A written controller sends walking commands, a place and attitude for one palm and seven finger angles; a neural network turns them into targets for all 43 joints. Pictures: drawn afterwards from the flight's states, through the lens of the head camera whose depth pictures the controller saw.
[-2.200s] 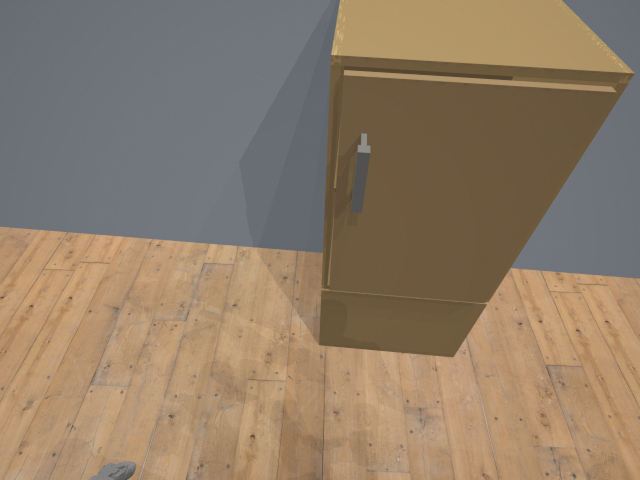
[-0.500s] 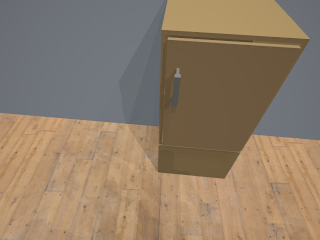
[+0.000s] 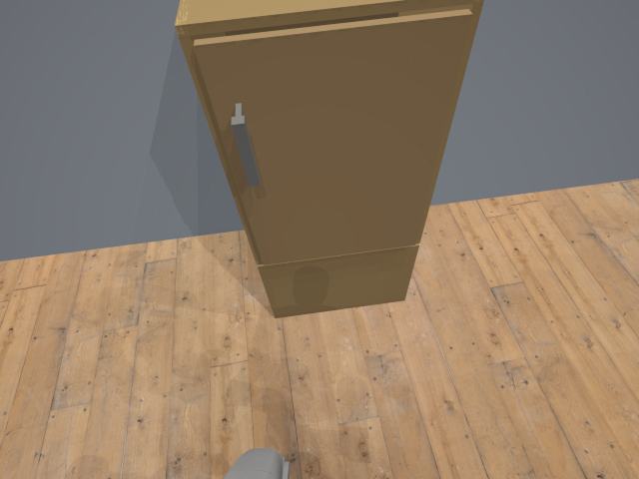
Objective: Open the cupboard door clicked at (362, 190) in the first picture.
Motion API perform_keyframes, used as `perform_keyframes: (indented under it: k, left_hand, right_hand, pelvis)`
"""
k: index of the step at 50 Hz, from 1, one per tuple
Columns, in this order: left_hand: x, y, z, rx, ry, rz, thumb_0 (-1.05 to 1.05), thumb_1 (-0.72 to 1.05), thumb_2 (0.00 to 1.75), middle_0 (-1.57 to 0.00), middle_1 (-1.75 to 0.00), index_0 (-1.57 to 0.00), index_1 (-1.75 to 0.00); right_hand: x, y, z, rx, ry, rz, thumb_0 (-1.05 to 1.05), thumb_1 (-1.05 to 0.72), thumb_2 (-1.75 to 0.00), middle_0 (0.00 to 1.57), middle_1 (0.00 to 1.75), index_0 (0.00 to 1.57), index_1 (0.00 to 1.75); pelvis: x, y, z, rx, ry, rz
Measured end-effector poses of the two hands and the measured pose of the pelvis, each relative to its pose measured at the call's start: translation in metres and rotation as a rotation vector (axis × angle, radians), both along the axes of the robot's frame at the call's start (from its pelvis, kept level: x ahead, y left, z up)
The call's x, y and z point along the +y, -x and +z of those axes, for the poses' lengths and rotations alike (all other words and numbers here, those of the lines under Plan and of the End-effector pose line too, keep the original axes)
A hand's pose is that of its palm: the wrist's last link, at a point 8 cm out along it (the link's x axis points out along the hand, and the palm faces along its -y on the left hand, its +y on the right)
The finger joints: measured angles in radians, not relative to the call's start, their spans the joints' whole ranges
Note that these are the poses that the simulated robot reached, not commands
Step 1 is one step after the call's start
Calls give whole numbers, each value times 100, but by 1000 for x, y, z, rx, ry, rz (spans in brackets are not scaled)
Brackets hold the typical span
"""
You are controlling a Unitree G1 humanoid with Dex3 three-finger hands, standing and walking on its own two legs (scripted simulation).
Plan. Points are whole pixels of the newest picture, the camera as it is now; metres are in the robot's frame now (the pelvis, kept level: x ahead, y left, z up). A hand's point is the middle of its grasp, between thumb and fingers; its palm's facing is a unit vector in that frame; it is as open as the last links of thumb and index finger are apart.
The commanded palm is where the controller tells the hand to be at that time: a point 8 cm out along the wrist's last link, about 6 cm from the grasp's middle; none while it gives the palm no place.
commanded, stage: turn to face it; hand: left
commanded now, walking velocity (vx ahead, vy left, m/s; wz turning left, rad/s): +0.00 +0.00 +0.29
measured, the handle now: (246, 145) +0.62 +0.19 +0.03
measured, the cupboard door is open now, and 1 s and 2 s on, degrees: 0 0 0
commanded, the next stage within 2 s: come to a stop and stand still in 0.52 s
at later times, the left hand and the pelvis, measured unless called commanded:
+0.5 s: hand out of the picture +0.04 +0.21 -0.18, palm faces +0.15 -0.97 -0.19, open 7.4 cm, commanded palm none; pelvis +0.02 +0.03 +0.00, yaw +5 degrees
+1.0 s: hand out of the picture -0.01 +0.21 -0.18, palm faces +0.13 -0.98 -0.17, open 7.4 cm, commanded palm none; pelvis +0.02 +0.05 +0.00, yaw +6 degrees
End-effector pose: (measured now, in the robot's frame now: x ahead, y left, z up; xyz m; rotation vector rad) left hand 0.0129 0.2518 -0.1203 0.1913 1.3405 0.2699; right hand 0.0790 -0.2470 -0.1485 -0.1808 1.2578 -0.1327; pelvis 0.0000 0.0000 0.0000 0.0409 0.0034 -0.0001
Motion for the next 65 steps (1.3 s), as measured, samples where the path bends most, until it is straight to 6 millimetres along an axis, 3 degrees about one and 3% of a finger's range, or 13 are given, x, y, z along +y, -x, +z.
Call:
perform_keyframes:
  k: [8, 16, 25, 35, 41, 51, 65]
  left_hand:
    - [-20, -22, 3, -44, 24, -46, 1, 90, 90, -20, -30, -20, -30]
    - [-16, -32, -9, -95, 64, -21, 1, 91, 90, -20, -30, -20, -30]
    - [8, -10, -28, -36, 103, 65, 1, 91, 90, -20, -30, -20, -30]
    - [22, 28, -21, 57, 84, 106, 1, 90, 90, -20, -30, -20, -30]
    - [20, 38, -22, 83, 101, 103, 1, 90, 90, -19, -30, -19, -30]
    - [9, 31, -26, 50, 128, 57, 1, 90, 90, -20, -30, -20, -30]
    - [33, 0, -18, 15, 68, 30, 1, 90, 90, -20, -30, -20, -30]
  right_hand:
    - [-9, 8, 10, -5, 15, -50, 0, -90, -90, 20, 30, 20, 30]
    - [15, 25, 9, 68, 6, -30, 0, -90, -90, 20, 30, 20, 30]
    - [58, 32, 11, 123, 8, 37, 1, -92, -90, 20, 30, 20, 30]
    - [69, 14, 8, 104, 5, 82, 1, -92, -90, 20, 30, 21, 30]
    - [73, -1, 13, 53, 13, 93, 1, -92, -90, 20, 30, 20, 30]
    - [76, -2, 13, 20, 6, 102, 0, -92, -90, 20, 30, 20, 30]
    - [86, 28, 0, 95, -36, 67, 1, -93, -90, 20, 30, 20, 30]
  pelvis:
    - [-3, -10, 7, 2, 16, -15]
    - [6, -21, 5, -19, 45, 36]
    - [30, -25, 1, -17, 42, 87]
    - [45, -20, 2, -5, 43, 115]
    - [49, -23, 5, -15, 42, 111]
    - [54, -19, 2, -13, 58, 103]
    - [58, -31, 0, -18, 36, 88]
